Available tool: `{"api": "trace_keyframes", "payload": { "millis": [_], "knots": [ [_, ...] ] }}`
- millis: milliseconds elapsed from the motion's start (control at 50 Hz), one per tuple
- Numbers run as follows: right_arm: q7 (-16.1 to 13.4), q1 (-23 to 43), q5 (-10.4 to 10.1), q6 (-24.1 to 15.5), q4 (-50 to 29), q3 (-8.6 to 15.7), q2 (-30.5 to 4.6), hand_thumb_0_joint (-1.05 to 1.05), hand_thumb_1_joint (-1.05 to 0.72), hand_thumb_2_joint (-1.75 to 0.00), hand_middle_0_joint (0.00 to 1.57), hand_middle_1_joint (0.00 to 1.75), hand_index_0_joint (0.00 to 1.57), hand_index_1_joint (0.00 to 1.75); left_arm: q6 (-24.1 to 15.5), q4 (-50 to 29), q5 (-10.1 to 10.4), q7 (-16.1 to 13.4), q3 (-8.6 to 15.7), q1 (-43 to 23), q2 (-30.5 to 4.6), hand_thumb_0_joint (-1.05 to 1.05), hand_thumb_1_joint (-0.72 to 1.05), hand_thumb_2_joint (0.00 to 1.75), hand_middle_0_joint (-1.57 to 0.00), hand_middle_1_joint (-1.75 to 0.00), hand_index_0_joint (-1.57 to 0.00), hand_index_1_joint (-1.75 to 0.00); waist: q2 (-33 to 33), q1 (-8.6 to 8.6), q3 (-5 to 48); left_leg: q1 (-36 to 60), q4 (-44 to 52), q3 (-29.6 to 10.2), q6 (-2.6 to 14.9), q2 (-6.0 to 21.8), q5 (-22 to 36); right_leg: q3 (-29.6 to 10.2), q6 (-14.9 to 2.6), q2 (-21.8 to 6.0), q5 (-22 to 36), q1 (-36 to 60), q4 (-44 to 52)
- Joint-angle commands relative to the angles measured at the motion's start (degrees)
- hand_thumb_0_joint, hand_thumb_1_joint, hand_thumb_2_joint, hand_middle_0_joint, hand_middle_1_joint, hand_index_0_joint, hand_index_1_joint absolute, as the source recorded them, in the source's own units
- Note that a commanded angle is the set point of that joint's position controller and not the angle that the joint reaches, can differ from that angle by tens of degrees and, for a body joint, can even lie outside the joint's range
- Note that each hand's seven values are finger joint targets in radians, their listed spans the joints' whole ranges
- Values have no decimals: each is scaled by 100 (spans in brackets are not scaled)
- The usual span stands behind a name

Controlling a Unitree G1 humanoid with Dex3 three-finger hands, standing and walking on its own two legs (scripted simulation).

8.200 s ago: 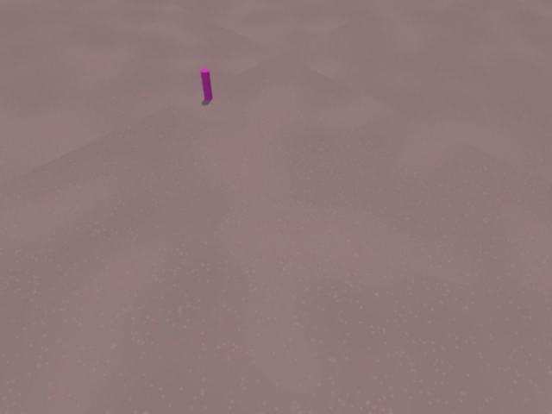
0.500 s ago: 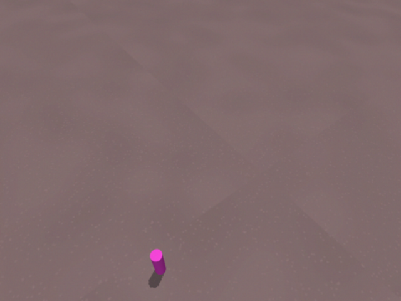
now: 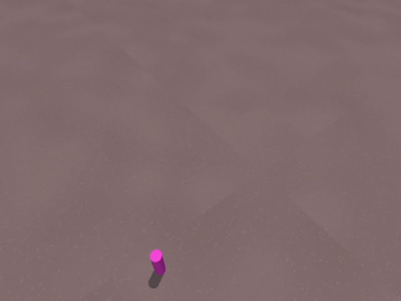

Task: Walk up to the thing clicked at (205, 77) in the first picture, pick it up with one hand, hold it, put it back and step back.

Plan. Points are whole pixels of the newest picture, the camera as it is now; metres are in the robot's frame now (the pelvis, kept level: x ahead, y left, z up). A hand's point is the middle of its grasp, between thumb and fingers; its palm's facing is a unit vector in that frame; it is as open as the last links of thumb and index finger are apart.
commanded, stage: stand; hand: left
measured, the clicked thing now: (158, 262) +0.39 +0.18 -0.69
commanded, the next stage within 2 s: go down in 0.32 s
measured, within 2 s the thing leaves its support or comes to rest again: neither
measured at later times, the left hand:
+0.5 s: hand out of the picture +0.09 +0.25 -0.16, palm faces +0.03 -0.94 -0.33, open 7.8 cm
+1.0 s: hand out of the picture +0.15 +0.27 -0.19, palm faces +0.05 -0.94 -0.33, open 16.7 cm
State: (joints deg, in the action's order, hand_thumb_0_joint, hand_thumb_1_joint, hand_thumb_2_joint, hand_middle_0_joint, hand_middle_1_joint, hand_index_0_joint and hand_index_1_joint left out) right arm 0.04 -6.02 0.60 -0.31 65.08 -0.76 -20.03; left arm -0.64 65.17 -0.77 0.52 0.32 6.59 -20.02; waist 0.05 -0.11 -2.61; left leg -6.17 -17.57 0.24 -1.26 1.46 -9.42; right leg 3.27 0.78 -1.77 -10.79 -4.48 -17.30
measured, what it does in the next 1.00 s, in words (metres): lowers itself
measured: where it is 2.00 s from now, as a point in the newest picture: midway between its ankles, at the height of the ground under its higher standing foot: outside the picture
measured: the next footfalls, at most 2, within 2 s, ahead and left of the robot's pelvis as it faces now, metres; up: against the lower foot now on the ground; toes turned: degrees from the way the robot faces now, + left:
none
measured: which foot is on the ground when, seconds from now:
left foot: down 0.00-1.00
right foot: down 0.00-1.00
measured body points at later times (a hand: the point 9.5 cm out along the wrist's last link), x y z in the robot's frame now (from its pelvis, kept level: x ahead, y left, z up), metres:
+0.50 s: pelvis +0.00 +0.00 +0.00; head +0.02 +0.00 +0.45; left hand +0.09 +0.30 -0.13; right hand +0.09 -0.29 -0.13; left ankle +0.00 +0.13 -0.75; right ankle -0.01 -0.12 -0.75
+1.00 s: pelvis -0.01 +0.01 -0.06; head +0.06 +0.02 +0.39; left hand +0.14 +0.32 -0.17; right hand +0.12 -0.26 -0.15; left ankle +0.00 +0.13 -0.75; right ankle -0.01 -0.12 -0.75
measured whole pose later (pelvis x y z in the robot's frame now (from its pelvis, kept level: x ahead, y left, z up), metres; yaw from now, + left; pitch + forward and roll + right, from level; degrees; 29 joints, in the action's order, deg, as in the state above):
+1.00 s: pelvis -0.01 +0.01 -0.06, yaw -1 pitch +12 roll -1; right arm -2.7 -14.5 -1.4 -5.8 36.0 1.3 -14.2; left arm 9.6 37.4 -2.6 3.0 12.5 9.3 -18.9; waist 0.1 2.0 3.8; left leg -39.5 -52.0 -0.1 -0.5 2.5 -24.5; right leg 2.4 1.1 -1.6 -24.7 -37.0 -49.8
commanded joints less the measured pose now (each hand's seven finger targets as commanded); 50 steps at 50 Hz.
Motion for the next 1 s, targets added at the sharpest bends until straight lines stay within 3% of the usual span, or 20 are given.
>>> {"api": "trace_keyframes", "payload": {
  "millis": [0,200,380,400,420,440,460,480,520,540,580,640,720,760,820,860,920,940,960,980],
  "knots": [
    [-49,201,-1,-134,-318,243,-1215,0,-90,-90,20,30,20,30,-99,-329,10,-97,218,-208,-1260,0,90,90,-20,-30,-20,-30,-29,23,384,25,252,-469,177,647,765,-520,-141,-666,622,-46,275],
    [-50,236,-3,-140,-331,259,-1239,0,-90,-90,20,30,20,30,-116,-357,18,-101,216,-204,-1268,0,90,90,-20,-30,-20,-30,-51,8,497,113,169,-465,194,667,1100,-540,-147,-706,999,70,237],
    [-48,205,-5,-124,-317,251,-1201,0,-90,-90,20,30,20,30,-112,-343,19,-106,204,-180,-1270,0,90,90,-20,-30,-20,-30,18,27,366,65,221,-455,170,634,935,-518,-131,-678,803,-37,292],
    [-49,226,-10,-130,-314,258,-1226,0,-98,-90,21,29,20,29,-107,-350,27,-99,197,-176,-1249,0,82,82,-12,-22,-12,-22,-36,21,373,82,222,-443,176,641,861,-543,-148,-687,746,-39,307],
    [-172,66,-383,-401,-1951,77,-266,0,-96,-92,20,30,20,30,-650,-2360,307,-184,259,-2187,-339,0,74,74,-4,-14,-4,-14,-273,689,-80,-534,-159,283,155,-169,-25,-159,-126,111,397,-1379,-109],
    [-221,-266,-397,-380,-1636,102,-442,0,-94,-91,20,30,20,30,-576,-1944,302,-213,358,-2757,-586,0,66,66,-2,-6,-2,-6,-78,534,166,-528,-241,257,187,-190,-148,-98,-121,102,247,-1086,-155],
    [-280,-498,-406,-315,-1642,230,-648,0,-96,-92,20,30,20,30,-377,-1085,164,-230,720,-1688,-1150,0,58,58,-3,-6,-3,-6,159,346,97,-659,-307,247,184,-155,-148,-30,-140,156,106,-1051,-196],
    [-280,-577,-369,-287,-1725,301,-630,0,-95,-92,20,30,20,30,-245,-608,50,-164,817,-1391,-1219,0,50,50,-3,-6,-3,-5,282,300,319,-857,-566,223,205,-193,-56,-42,-148,135,108,-1144,-349],
    [-301,-664,-256,-333,-2040,448,-631,0,-96,-92,20,30,20,30,-266,-864,-157,-49,1143,-1796,-1599,0,34,34,-4,-6,-4,-6,222,158,1051,-947,-984,180,203,-166,224,-88,-146,125,448,-1146,-835],
    [-276,-824,-203,-331,-2097,487,-574,0,-94,-91,20,30,20,30,-174,-488,-252,3,1212,-1066,-1409,0,26,26,-5,-7,-5,-6,-49,52,1259,-1077,-1170,190,162,-223,382,-108,-166,102,598,-1152,-1068],
    [-223,-901,-173,-351,-2422,572,-541,0,-92,-91,20,30,20,30,-49,-785,-336,79,1367,-571,-1328,0,12,19,-5,-6,-5,-6,-396,-158,1654,-1211,-1388,173,105,-252,635,-129,-220,122,690,-1140,-1323],
    [-221,-816,-215,-381,-2756,573,-448,0,-90,-90,20,30,20,30,256,-1192,-338,89,1356,-434,-1135,0,-7,13,-7,-6,-7,-6,-353,-74,1658,-1366,-1449,155,105,-240,657,-116,-208,158,686,-1235,-1380],
    [-190,-626,-232,-466,-3175,548,-409,0,-87,-89,20,30,20,30,548,-1740,-296,116,1516,-356,-1203,0,-32,8,-8,-6,-8,-7,-215,-19,1411,-1863,-1786,92,110,-145,155,-45,-210,218,85,-1800,-1720],
    [-191,-702,-231,-523,-3298,544,-353,0,-86,-89,20,30,20,30,600,-2173,-277,148,1424,-426,-1058,0,-40,8,-9,-7,-8,-8,-188,82,1530,-2018,-2037,84,126,-127,15,-54,-197,213,-32,-2079,-1965],
    [-234,-764,-226,-643,-3448,531,-324,0,-84,-88,20,30,20,30,697,-2593,-242,126,1664,-140,-1244,0,-49,6,-9,-8,-8,-8,-236,82,1684,-2296,-2354,64,148,-112,-150,-87,-178,191,-164,-2344,-2254],
    [-273,-790,-217,-736,-3549,582,-347,0,-85,-89,20,30,20,30,718,-3204,-226,175,1449,-325,-1051,0,-53,5,-10,-7,-9,-8,-334,196,1814,-2302,-2518,22,134,-74,-200,-87,-177,197,-205,-2624,-2482],
    [-322,-779,-210,-875,-3633,569,-340,0,-85,-88,20,30,20,30,849,-3671,-154,175,1531,-82,-1044,0,-57,4,-10,-8,-9,-9,-423,211,1766,-2539,-2716,-56,124,-20,-341,-46,-173,227,-350,-2941,-2736],
    [-344,-815,-208,-889,-3634,571,-334,0,-85,-88,20,30,20,30,928,-3681,-170,152,1708,256,-1200,0,-59,3,-10,-7,-9,-8,-407,140,1896,-2554,-2772,-89,125,-7,-330,-39,-181,217,-377,-2922,-2797],
    [-365,-795,-210,-909,-3717,560,-314,0,-85,-88,20,30,20,30,975,-3998,-144,196,1513,263,-1025,0,-57,4,-10,-7,-8,-8,-430,204,1927,-2569,-2847,-76,127,-19,-283,-43,-171,217,-320,-2981,-2844],
    [-398,-784,-194,-934,-3706,558,-325,0,-85,-88,20,30,20,30,1051,-4055,-150,202,1609,423,-1111,0,-56,4,-10,-7,-9,-8,-431,182,2027,-2564,-2931,-79,132,-14,-217,-51,-167,204,-267,-2963,-2894]
  ]
}}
